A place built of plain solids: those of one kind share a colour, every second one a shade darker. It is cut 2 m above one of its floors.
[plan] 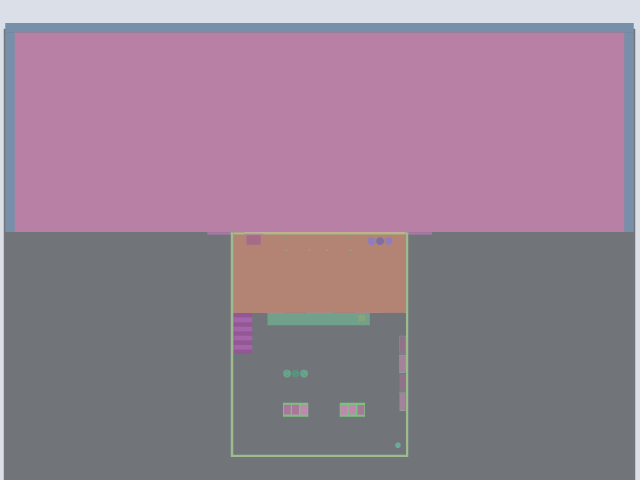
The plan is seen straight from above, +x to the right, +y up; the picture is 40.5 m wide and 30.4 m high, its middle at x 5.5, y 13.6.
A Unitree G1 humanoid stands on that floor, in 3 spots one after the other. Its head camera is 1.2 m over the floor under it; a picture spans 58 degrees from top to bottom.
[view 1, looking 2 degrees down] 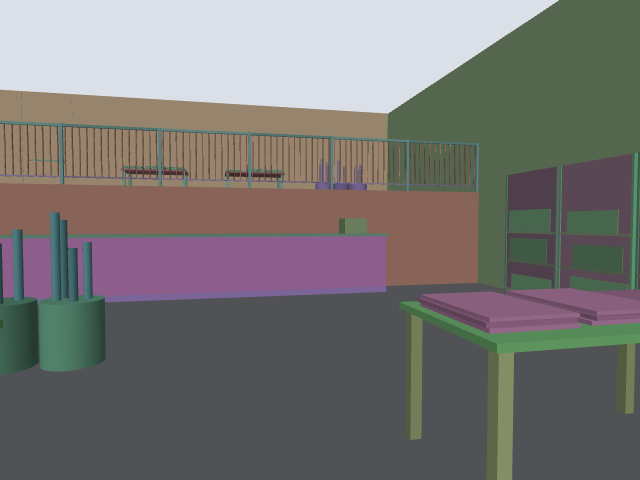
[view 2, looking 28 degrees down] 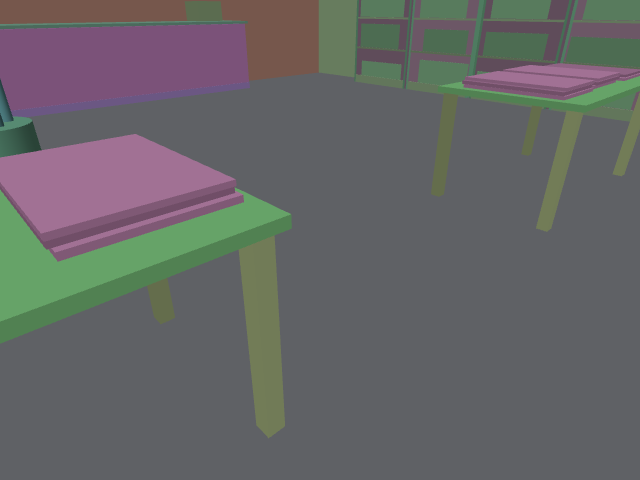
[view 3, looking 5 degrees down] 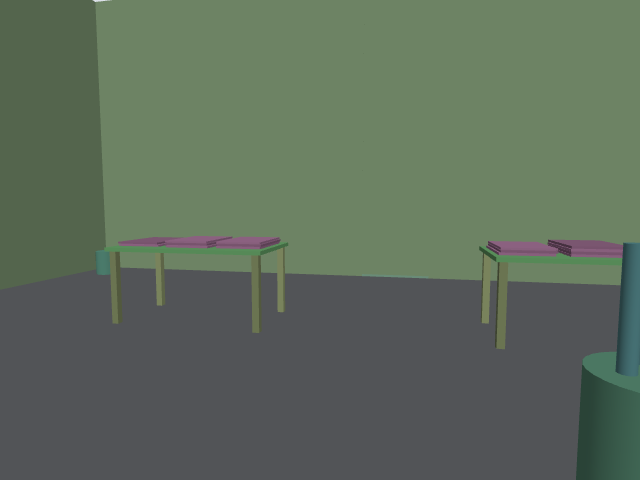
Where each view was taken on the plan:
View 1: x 5.75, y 1.00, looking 77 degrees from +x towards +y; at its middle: counter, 7.46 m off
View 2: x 4.15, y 1.65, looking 47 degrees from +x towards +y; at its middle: ground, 2.56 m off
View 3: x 5.42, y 6.96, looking -78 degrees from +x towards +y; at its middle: wall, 7.14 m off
